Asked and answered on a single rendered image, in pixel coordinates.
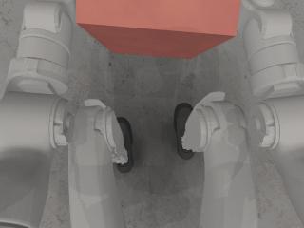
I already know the robot right upper arm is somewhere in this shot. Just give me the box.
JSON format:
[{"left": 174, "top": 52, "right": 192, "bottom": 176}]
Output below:
[{"left": 247, "top": 94, "right": 304, "bottom": 226}]

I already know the robot left upper arm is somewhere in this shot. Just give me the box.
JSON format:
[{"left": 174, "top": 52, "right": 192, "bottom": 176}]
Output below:
[{"left": 0, "top": 91, "right": 75, "bottom": 228}]

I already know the robot right forearm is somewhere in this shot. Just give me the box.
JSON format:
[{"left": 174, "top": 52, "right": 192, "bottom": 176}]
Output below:
[{"left": 237, "top": 0, "right": 304, "bottom": 99}]

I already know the robot right thigh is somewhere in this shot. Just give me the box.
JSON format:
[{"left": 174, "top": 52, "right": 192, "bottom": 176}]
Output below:
[{"left": 190, "top": 100, "right": 258, "bottom": 228}]

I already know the left robot foot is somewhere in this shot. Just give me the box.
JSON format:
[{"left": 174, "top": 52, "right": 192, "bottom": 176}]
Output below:
[{"left": 116, "top": 117, "right": 134, "bottom": 173}]

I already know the robot left forearm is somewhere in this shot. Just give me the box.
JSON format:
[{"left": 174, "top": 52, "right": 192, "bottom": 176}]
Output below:
[{"left": 0, "top": 0, "right": 78, "bottom": 100}]

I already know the carton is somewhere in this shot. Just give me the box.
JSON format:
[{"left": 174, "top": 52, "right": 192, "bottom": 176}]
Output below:
[{"left": 76, "top": 0, "right": 241, "bottom": 59}]

